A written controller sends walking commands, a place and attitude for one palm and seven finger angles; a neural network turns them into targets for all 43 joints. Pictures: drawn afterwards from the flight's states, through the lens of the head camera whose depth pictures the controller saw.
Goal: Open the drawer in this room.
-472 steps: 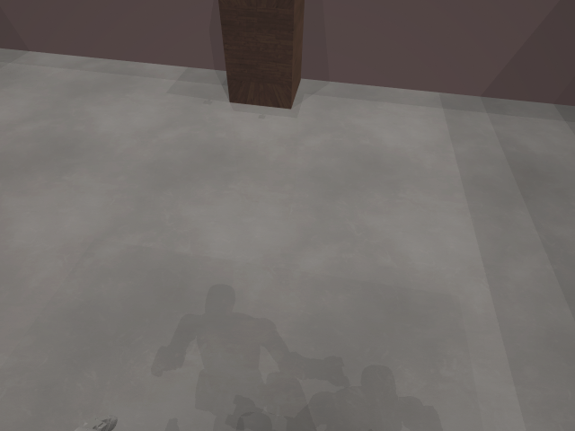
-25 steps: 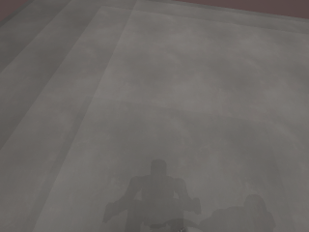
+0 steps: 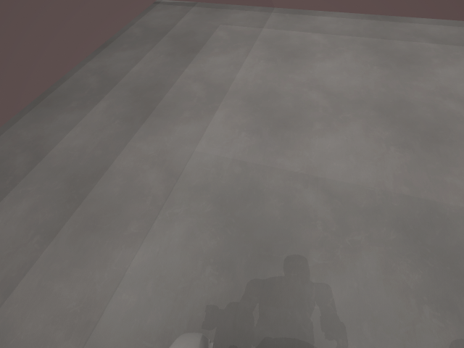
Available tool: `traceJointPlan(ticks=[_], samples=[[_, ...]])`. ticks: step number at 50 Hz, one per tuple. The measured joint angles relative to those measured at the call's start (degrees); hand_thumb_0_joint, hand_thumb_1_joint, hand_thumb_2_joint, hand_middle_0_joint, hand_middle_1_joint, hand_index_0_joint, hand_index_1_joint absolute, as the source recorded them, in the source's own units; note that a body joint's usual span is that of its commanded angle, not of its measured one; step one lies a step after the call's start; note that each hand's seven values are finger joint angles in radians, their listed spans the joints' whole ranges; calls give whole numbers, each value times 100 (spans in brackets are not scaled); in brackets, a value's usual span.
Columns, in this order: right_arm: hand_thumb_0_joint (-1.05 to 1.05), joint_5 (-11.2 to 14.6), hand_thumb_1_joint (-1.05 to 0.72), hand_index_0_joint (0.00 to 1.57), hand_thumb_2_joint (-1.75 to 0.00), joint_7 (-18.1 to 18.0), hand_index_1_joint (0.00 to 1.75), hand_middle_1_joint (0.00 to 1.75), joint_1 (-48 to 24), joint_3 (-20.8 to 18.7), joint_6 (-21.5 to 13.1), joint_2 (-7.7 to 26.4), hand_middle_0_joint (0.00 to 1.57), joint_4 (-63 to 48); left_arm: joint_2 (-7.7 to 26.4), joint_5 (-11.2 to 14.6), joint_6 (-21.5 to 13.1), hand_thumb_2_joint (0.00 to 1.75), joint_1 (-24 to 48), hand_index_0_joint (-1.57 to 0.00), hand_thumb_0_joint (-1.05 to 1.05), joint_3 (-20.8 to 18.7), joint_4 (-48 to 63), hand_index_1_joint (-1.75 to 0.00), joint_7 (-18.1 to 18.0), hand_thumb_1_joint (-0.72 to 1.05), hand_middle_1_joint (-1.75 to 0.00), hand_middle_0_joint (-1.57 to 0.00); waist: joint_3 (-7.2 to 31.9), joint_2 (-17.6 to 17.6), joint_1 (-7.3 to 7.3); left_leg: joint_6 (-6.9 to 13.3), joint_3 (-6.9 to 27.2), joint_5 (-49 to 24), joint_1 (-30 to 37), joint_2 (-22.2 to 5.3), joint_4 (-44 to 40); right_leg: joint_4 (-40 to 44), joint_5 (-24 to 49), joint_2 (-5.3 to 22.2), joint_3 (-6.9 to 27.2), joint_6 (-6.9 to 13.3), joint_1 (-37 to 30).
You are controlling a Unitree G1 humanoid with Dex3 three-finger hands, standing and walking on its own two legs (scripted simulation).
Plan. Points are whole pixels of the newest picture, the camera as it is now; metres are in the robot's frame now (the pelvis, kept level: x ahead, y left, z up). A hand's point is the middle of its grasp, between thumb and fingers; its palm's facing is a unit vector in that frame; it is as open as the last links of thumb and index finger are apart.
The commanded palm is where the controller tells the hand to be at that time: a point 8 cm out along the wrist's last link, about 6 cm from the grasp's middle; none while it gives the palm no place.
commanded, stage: turn or walk to find it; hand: left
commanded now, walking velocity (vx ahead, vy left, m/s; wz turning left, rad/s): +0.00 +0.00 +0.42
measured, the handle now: out of the picture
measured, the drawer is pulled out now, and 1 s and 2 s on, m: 0.00 0.00 0.00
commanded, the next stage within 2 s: none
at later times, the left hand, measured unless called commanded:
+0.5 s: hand out of the picture +0.02 +0.28 -0.17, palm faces +0.23 -0.94 -0.25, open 7.4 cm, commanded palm none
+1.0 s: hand out of the picture -0.04 +0.18 -0.15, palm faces +0.43 -0.86 -0.27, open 7.4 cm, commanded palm none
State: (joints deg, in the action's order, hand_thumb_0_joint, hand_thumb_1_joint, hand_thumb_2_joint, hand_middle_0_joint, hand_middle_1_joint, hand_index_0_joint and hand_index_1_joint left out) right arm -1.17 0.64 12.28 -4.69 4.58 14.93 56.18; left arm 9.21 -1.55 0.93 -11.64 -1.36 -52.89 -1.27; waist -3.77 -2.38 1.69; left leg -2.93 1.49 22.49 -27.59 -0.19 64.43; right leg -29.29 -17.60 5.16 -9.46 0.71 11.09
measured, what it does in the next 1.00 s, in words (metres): steps on the spot, turning left: left foot, then right foot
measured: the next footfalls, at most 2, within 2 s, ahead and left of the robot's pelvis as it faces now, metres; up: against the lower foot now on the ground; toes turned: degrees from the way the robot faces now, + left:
left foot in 0.22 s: +0.02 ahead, +0.15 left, +0.00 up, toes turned +11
right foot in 0.70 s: +0.05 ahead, -0.09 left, +0.00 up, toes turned +13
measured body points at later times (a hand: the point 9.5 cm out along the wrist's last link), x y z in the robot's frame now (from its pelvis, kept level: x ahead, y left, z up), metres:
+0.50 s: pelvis -0.01 +0.05 +0.00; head +0.02 +0.07 +0.45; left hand +0.01 +0.33 -0.15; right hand +0.12 -0.17 -0.13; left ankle -0.02 +0.14 -0.74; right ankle -0.01 -0.11 -0.67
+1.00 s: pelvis -0.02 -0.01 +0.00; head +0.02 -0.03 +0.45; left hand -0.06 +0.23 -0.13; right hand +0.12 -0.24 -0.16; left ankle -0.11 +0.13 -0.65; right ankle +0.01 -0.10 -0.74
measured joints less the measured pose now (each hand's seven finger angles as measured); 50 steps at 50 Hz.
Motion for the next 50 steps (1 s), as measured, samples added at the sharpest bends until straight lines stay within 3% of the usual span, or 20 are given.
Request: traceJointPlan(ticks=[7,10,11,14,18,22,27,32,35,36,39,43,46,50], samples=[[1,40,-91,20,-89,-6,30,30,-180,95,-4,-73,19,42,127,-52,-8,89,-156,-20,0,-50,-97,-30,26,90,-30,-21,-154,257,-174,-33,-319,276,626,-205,-1623,-192,-124,239,-349,-131,11],[1,50,-91,20,-89,0,30,30,-274,148,-106,-110,19,-50,265,-26,37,89,-233,-20,0,-109,-174,-30,32,90,-30,-21,-170,357,-225,41,-497,-320,1083,-177,-2781,-550,-312,364,-502,-269,120],[1,39,-91,20,-89,1,30,30,-310,158,-165,-134,19,-78,333,3,72,89,-261,-20,0,-138,-198,-30,35,90,-30,-21,-164,430,-238,151,-522,-640,1153,-130,-2996,-803,-415,447,-492,-318,230],[1,18,-90,20,-89,-16,30,30,-420,215,-277,-267,19,-170,516,36,271,90,-251,-20,0,-208,-307,-30,-12,91,-30,-20,-174,605,-310,448,-553,-407,1115,-37,-2855,-2116,-1371,321,113,-390,777],[1,-9,-90,20,-89,-112,30,30,-414,271,-321,-327,20,-253,567,31,341,90,-137,-20,1,-256,-370,-30,29,91,-30,-20,-93,461,-250,509,-376,-609,1256,-22,-3306,-3177,-1041,103,476,-423,1279],[1,7,-90,21,-89,-130,30,30,-362,312,-346,-362,20,-244,572,35,259,90,33,-19,1,-254,-249,-30,61,91,-30,-20,-61,384,-246,558,-231,-907,1371,80,-3737,-3255,-642,60,707,-492,1461],[1,-6,-90,21,-89,-108,30,30,-228,299,-321,-399,20,-223,513,43,251,90,242,-19,0,-235,-114,-30,42,91,-30,-20,-5,306,-157,533,-50,-1064,1363,196,-3897,-2772,-653,-5,820,-541,1356],[1,-40,-90,21,-89,-86,30,30,-82,233,-242,-350,20,-185,370,73,220,90,420,-19,0,-175,20,-30,32,91,-30,-20,12,158,-9,421,165,-1092,1193,262,-3763,-1673,-741,-174,790,-482,947],[1,-17,-90,21,-89,-73,30,30,30,176,-195,-291,20,-153,294,89,108,90,421,-19,0,-124,122,-30,36,91,-30,-20,58,108,17,291,277,-1011,982,341,-3478,-422,-73,-254,716,-422,435],[1,7,-90,21,-89,-67,30,30,49,144,-178,-234,20,-131,227,67,54,90,420,-19,0,-113,120,-30,23,91,-30,-20,45,-5,15,273,337,-915,881,301,-3269,-295,43,-315,637,-308,377],[1,9,-90,21,-89,-66,30,30,123,42,-54,-119,20,-69,75,24,15,90,308,-20,0,-27,141,-30,16,91,-30,-20,52,-124,42,222,319,204,360,373,-1710,-390,-84,-261,407,49,321],[1,-22,-90,20,-89,-15,30,30,161,-25,13,-20,20,10,-17,31,28,90,87,-20,0,-11,77,-30,1,91,-30,-20,79,-72,22,105,131,-4,-78,222,-32,-78,26,-133,210,112,93],[1,-20,-90,20,-89,-3,30,30,177,-37,10,17,19,41,-42,27,10,90,-20,-20,0,-3,-2,-30,-1,91,-30,-21,58,-40,37,-8,116,-234,-103,26,245,65,85,-72,10,122,-6],[1,-12,-91,20,-89,-13,30,30,121,-10,48,12,19,111,-26,5,-25,90,-140,-20,0,-22,-68,-30,-6,91,-30,-21,3,52,-45,-102,49,-91,124,-161,-179,84,78,28,-227,113,-35]])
